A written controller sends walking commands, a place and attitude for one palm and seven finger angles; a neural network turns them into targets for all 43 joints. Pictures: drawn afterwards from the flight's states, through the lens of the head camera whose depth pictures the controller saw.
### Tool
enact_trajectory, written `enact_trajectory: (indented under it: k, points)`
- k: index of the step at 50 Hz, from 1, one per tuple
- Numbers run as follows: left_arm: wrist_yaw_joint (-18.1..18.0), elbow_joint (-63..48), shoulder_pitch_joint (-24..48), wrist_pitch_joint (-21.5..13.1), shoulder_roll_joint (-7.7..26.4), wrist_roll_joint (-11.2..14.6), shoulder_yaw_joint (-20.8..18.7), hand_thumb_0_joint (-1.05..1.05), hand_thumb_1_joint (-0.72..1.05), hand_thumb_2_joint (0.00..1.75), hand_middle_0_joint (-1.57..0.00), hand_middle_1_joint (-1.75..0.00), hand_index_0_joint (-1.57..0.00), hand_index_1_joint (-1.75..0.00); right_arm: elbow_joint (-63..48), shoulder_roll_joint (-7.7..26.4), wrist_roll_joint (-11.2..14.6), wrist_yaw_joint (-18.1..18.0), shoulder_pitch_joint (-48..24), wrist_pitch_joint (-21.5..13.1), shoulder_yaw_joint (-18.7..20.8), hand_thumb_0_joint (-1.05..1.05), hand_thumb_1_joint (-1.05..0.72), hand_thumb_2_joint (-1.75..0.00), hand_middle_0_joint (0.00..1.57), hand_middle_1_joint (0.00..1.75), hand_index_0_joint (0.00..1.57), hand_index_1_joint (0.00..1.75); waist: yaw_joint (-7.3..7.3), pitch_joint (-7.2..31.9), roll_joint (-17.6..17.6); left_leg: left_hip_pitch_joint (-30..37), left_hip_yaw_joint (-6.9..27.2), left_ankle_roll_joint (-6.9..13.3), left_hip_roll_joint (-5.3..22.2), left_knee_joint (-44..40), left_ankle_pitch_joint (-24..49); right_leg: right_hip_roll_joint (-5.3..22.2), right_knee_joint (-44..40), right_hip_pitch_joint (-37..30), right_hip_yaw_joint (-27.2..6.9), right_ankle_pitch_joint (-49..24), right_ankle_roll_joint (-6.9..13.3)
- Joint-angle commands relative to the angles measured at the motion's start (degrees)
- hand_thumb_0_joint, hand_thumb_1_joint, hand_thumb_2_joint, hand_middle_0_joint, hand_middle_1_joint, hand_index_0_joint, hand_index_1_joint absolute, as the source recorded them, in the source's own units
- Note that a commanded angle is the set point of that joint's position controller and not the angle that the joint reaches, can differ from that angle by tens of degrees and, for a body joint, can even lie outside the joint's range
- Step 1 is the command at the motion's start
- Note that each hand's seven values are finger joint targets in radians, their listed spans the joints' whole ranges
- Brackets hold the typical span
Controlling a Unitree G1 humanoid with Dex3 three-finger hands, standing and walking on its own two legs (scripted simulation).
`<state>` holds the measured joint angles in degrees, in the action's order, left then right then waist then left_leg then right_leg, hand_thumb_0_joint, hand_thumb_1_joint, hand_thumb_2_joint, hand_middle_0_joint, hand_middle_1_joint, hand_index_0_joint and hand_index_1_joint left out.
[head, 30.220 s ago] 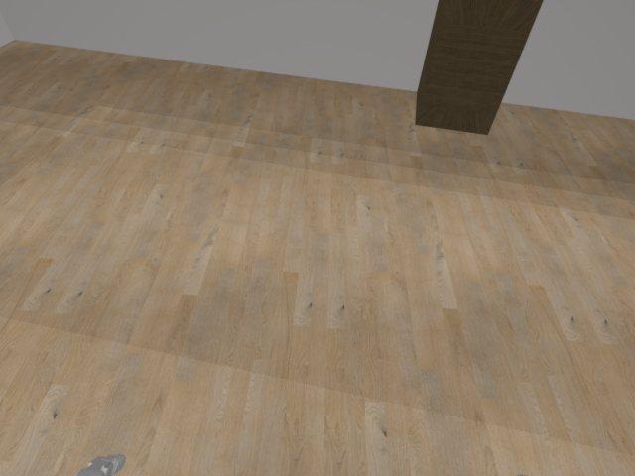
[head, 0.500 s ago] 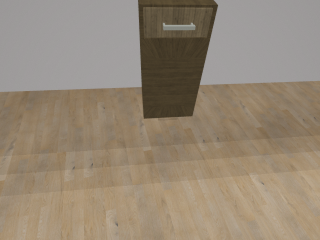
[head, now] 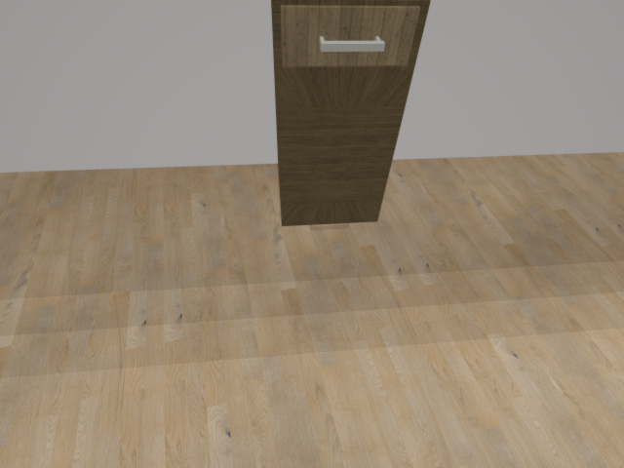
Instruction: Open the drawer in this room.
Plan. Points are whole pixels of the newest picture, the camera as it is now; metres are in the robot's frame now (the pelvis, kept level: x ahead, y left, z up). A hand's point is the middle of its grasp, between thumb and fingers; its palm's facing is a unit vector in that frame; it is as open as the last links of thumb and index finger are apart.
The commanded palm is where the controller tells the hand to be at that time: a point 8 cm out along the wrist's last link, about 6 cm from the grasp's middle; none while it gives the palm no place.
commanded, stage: walk to a spot facing it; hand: left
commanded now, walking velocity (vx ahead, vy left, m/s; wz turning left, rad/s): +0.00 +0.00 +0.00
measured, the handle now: (351, 42) +1.19 -0.04 +0.03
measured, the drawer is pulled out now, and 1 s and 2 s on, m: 0.00 0.00 0.00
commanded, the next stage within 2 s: none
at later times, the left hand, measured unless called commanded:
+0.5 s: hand out of the picture +0.07 +0.15 -0.19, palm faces -0.11 -0.95 -0.28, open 7.4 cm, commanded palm none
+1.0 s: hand out of the picture +0.13 +0.16 -0.17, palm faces -0.28 -0.94 -0.20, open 7.4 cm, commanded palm none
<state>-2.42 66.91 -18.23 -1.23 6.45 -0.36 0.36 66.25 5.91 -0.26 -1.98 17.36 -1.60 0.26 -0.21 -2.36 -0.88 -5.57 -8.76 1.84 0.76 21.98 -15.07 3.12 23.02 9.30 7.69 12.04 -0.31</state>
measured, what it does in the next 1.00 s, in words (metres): walks ahead, turning right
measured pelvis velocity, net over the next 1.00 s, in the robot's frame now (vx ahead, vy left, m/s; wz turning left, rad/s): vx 0.11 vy -0.03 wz -0.44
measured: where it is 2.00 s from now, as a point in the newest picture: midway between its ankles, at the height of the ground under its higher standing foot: (390, 400)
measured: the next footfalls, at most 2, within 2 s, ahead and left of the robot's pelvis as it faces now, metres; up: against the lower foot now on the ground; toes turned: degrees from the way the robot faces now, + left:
left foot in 1.04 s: +0.26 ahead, +0.04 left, +0.00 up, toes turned -25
right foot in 1.64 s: +0.33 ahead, -0.27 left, +0.00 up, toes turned -58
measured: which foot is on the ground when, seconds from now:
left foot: down 0.00-0.44, up 0.46-1.00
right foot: down 0.00-1.00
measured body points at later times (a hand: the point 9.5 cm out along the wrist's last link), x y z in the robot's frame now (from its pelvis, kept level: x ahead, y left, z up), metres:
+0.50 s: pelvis +0.00 -0.05 -0.03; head +0.04 -0.08 +0.42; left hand +0.07 +0.20 -0.16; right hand -0.01 -0.29 -0.20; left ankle -0.04 +0.09 -0.71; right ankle -0.02 -0.12 -0.74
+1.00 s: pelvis +0.11 -0.03 -0.01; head +0.15 -0.04 +0.44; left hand +0.14 +0.21 -0.16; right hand +0.17 -0.32 -0.12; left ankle +0.21 +0.06 -0.72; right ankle -0.01 -0.12 -0.74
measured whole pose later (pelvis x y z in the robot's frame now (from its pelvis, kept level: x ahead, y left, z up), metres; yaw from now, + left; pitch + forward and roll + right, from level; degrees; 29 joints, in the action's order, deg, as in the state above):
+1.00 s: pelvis +0.11 -0.03 -0.01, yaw -25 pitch +1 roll +0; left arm 0.3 58.0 -23.5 -1.3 11.4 -1.2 -3.4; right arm 50.1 12.4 -0.9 0.9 1.8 0.3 2.8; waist -5.6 -3.8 -1.3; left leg -25.8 -0.9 -4.3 2.8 41.4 -18.3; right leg -3.5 23.9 5.6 -9.3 19.0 1.3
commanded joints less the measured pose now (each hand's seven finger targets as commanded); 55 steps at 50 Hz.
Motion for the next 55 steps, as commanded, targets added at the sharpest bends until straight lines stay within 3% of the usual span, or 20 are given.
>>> enact_trajectory:
  k: [1,9,14,16,20,21,22,23,24,26,29,36,45,48,50,51,52,53,54,55]
  points:
    - [-0.2,-1.1,-4.1,-0.4,5.1,-0.3,-0.9,0.00,0.90,0.90,-0.20,-0.30,-0.20,-0.30,-0.7,5.7,0.1,-0.5,4.5,-0.7,0.9,0.00,-0.90,-0.90,0.20,0.30,0.20,0.30,-0.10,-3.5,1.0,-3.8,7.8,0.1,7.1,-5.5,9.0,5.2,-3.6,0.0,-5.9,-7.9,0.9]
    - [0.8,-4.5,-0.2,2.3,5.9,-0.7,-3.2,0.00,0.90,0.90,-0.20,-0.30,-0.20,-0.30,-3.3,8.0,-0.3,-1.4,2.2,1.4,3.0,0.00,-0.90,-0.90,0.20,0.30,0.20,0.30,0.24,-4.6,3.6,-4.1,7.4,1.1,12.0,-2.1,4.1,2.3,5.9,9.2,-7.4,-6.4,1.1]
    - [1.7,-9.3,3.0,3.8,5.2,-1.4,-5.0,0.00,0.90,0.90,-0.20,-0.30,-0.20,-0.30,-6.3,10.9,-0.9,-1.4,0.5,1.1,4.8,0.00,-0.90,-0.90,0.20,0.30,0.20,0.30,0.80,-2.6,10.2,-1.6,12.0,9.2,22.6,-5.0,12.5,0.1,30.9,18.9,-5.5,15.7,0.0]
    - [2.0,-10.8,4.3,3.7,4.9,-1.4,-5.3,0.00,0.90,0.90,-0.20,-0.30,-0.20,-0.30,-7.2,11.4,-1.2,-1.2,-1.3,1.1,5.2,0.00,-0.90,-0.90,0.20,0.30,0.20,0.30,0.53,-2.4,9.0,-1.7,9.2,9.5,23.2,-2.6,18.2,1.0,31.3,19.1,-5.7,17.0,-0.2]
    - [2.5,-10.5,-1.8,2.7,5.7,-1.1,-5.6,0.00,0.90,0.90,-0.20,-0.30,-0.20,-0.30,-9.3,13.3,-1.2,-0.4,-6.0,1.6,6.0,0.00,-0.90,-0.90,0.20,0.30,0.20,0.30,-3.01,1.6,4.1,-4.1,0.2,3.0,18.9,10.9,19.0,0.1,12.0,6.1,-2.7,3.4,-0.3]
    - [2.3,-9.8,-4.8,1.9,8.9,-1.4,-6.0,0.00,0.90,0.90,-0.20,-0.30,-0.20,-0.30,-10.1,12.2,-0.7,-0.1,-5.4,1.9,5.9,0.00,-0.90,-0.90,0.20,0.30,0.20,0.30,-4.05,3.9,-5.3,-7.7,-3.4,-0.8,14.5,22.1,11.2,2.9,1.8,-0.2,-8.3,-11.8,0.9]
    - [1.4,-9.9,-5.5,1.2,15.9,-1.7,-7.0,0.00,0.90,0.90,-0.20,-0.30,-0.20,-0.30,-12.8,8.2,-0.4,0.2,-5.6,2.1,5.1,0.00,-0.90,-0.90,0.20,0.30,0.20,0.30,-4.18,3.0,-23.6,-23.9,-4.3,-4.8,5.5,36.7,-18.5,17.3,-2.4,-6.6,-31.1,-30.8,7.1]
    - [0.9,-10.1,-6.4,1.6,16.2,-0.3,-6.7,0.00,0.90,0.90,-0.20,-0.30,-0.20,-0.30,-14.3,9.3,-0.1,0.0,-9.1,3.0,4.9,0.00,-0.90,-0.90,0.20,0.30,0.20,0.30,-5.19,2.3,-17.7,-23.8,3.9,-4.8,3.6,43.1,-22.8,19.5,-4.5,-1.8,-33.0,-32.9,12.0]
    - [0.5,-10.6,-4.6,1.7,14.7,-0.3,-6.8,0.00,0.90,0.90,-0.20,-0.30,-0.20,-0.30,-14.6,9.0,-0.2,0.2,-10.3,3.5,5.0,0.00,-0.90,-0.90,0.20,0.30,0.20,0.30,-3.83,-0.6,-10.2,-25.4,6.4,-4.5,5.0,45.5,-18.9,18.0,-5.3,-0.5,-30.0,-24.3,12.9]
    - [0.6,-12.0,-1.0,1.4,14.0,-0.4,-6.8,0.00,0.90,0.90,-0.20,-0.30,-0.20,-0.30,-14.6,10.0,-0.9,0.7,-11.8,3.2,4.9,0.00,-0.90,-0.90,0.20,0.30,0.20,0.30,-3.08,-0.8,-6.8,-29.5,8.5,-5.1,5.8,47.3,-11.9,14.3,-5.9,-1.9,-30.4,-11.0,11.3]
    - [1.2,-12.7,-0.5,0.2,13.9,-0.4,-6.6,0.00,0.90,0.90,-0.20,-0.30,-0.20,-0.30,-14.7,10.8,-1.4,1.6,-11.4,2.6,5.2,0.00,-0.90,-0.90,0.20,0.30,0.20,0.30,-2.55,2.5,-2.3,-28.8,8.7,-5.8,5.5,45.1,-5.2,11.1,-6.9,-4.5,-27.6,-4.0,9.3]
    - [2.1,-12.6,-5.1,-1.4,14.3,-0.7,-6.5,0.00,0.90,0.90,-0.20,-0.30,-0.20,-0.30,-17.7,11.5,-1.5,2.0,-15.9,1.6,4.6,0.00,-0.90,-0.90,0.20,0.30,0.20,0.30,-3.63,2.2,-4.3,-34.3,9.6,-7.1,4.9,40.9,-1.7,8.8,-7.6,-10.1,-28.5,-5.7,9.7]
    - [2.1,-12.6,-6.8,-1.5,15.6,-1.1,-6.2,0.00,0.90,0.90,-0.20,-0.30,-0.20,-0.30,-22.6,11.1,-0.7,2.5,-23.2,0.3,3.7,0.00,-0.90,-0.90,0.20,0.30,0.20,0.30,-5.19,-0.9,-6.3,-29.7,8.3,-6.6,2.9,25.9,-4.3,8.8,-6.9,-7.5,-31.4,-10.1,12.2]
    - [2.0,-13.2,-3.8,-1.3,16.6,-1.1,-6.5,0.00,0.90,0.90,-0.20,-0.30,-0.20,-0.30,-22.6,11.1,-0.3,2.4,-20.5,-0.6,3.6,0.00,-0.90,-0.90,0.20,0.30,0.20,0.30,-3.35,-0.1,-6.8,-19.1,7.9,-5.6,1.2,16.6,-4.3,7.9,-4.0,-2.4,-30.9,-12.4,11.1]
    - [2.1,-14.2,0.9,-1.2,16.6,-0.7,-6.8,0.00,0.90,0.90,-0.20,-0.30,-0.20,-0.30,-19.4,13.0,-0.2,1.7,-9.8,-1.3,4.3,0.00,-0.90,-0.90,0.20,0.30,0.20,0.30,2.05,2.9,-4.2,-0.4,7.5,-5.0,0.5,5.9,2.3,3.6,3.7,7.8,-27.2,-8.7,7.8]
    - [2.5,-14.9,1.8,-1.3,14.3,-0.3,-6.5,0.00,0.90,0.90,-0.20,-0.30,-0.20,-0.30,-16.7,17.1,-0.4,0.9,-1.2,-1.8,5.2,0.00,-0.90,-0.90,0.20,0.30,0.20,0.30,5.53,7.4,3.8,13.6,12.1,-3.9,5.9,2.5,0.6,-1.3,14.2,15.2,-23.0,-5.0,5.7]
    - [3.1,-15.7,0.1,-1.3,10.7,0.6,-5.8,0.00,0.90,0.90,-0.20,-0.30,-0.20,-0.30,-15.1,23.3,-1.3,0.7,6.3,-2.2,6.8,0.00,-0.90,-0.90,0.20,0.30,0.20,0.30,7.59,12.0,21.1,22.4,33.4,1.0,24.2,-2.9,-6.2,-8.3,33.4,27.6,-14.2,20.5,2.0]
    - [3.1,-16.0,0.4,-1.2,10.7,0.0,-5.7,0.00,0.90,0.90,-0.20,-0.30,-0.20,-0.30,-15.2,23.9,-1.0,0.9,6.7,-1.3,6.4,0.00,-0.90,-0.90,0.20,0.30,0.20,0.30,6.83,8.9,18.3,14.3,40.7,3.8,29.4,-8.8,-14.2,-5.9,42.3,29.9,-13.6,22.7,1.3]
    - [3.4,-16.2,1.0,-0.9,11.6,-0.5,-6.0,0.00,0.90,0.90,-0.20,-0.30,-0.20,-0.30,-16.9,21.8,-1.0,1.0,1.5,-0.8,5.9,0.00,-0.90,-0.90,0.20,0.30,0.20,0.30,4.48,2.4,12.6,5.3,38.9,5.3,28.8,-11.4,-21.8,-2.4,45.6,29.6,-13.0,19.8,1.3]
    - [3.7,-15.2,2.1,-0.6,11.5,-1.1,-6.5,0.00,0.90,0.90,-0.20,-0.30,-0.20,-0.30,-17.3,17.9,-1.3,1.0,-1.0,-1.2,5.0,0.00,-0.90,-0.90,0.20,0.30,0.20,0.30,3.08,-1.1,11.5,-0.6,35.2,3.7,25.3,-13.3,-22.9,-1.4,49.3,29.1,-12.1,14.7,1.0]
